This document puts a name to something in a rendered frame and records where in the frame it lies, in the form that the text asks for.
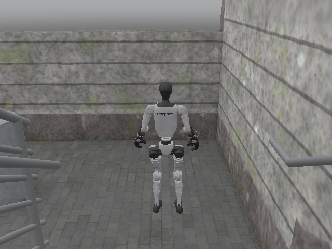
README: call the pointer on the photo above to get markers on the robot right foot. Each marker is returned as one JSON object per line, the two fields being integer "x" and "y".
{"x": 179, "y": 208}

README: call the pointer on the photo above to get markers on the right robot thigh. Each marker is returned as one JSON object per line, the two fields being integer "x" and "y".
{"x": 178, "y": 153}

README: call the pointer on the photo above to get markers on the robot right forearm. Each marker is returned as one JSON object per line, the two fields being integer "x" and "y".
{"x": 192, "y": 135}

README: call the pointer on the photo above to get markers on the robot left forearm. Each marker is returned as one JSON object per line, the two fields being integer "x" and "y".
{"x": 139, "y": 135}

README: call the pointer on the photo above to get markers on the robot right hand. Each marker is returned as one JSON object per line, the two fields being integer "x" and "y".
{"x": 196, "y": 145}

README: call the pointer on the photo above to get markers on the robot right upper arm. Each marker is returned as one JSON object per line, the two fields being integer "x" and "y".
{"x": 185, "y": 119}

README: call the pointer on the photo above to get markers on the robot left upper arm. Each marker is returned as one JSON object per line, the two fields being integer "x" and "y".
{"x": 146, "y": 118}

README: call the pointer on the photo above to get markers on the robot left hand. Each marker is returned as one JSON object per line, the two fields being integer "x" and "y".
{"x": 137, "y": 143}

